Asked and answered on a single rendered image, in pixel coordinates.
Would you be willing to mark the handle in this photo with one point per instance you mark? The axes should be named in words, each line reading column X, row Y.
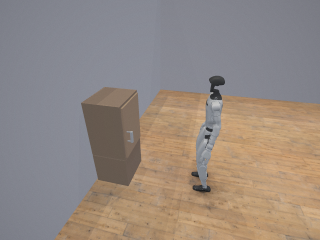
column 131, row 136

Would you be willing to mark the robot left forearm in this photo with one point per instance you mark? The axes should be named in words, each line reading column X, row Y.
column 214, row 134

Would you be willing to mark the robot head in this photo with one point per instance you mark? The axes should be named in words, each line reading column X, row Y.
column 216, row 81

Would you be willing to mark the cupboard door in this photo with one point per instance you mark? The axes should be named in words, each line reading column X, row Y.
column 131, row 122

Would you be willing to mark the humanoid robot torso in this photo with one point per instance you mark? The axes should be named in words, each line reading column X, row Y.
column 209, row 116

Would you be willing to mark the robot right hand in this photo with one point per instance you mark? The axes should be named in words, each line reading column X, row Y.
column 203, row 125

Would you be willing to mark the robot left hand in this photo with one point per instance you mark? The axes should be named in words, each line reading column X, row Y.
column 206, row 155

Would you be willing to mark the left robot upper arm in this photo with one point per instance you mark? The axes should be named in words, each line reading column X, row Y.
column 216, row 112

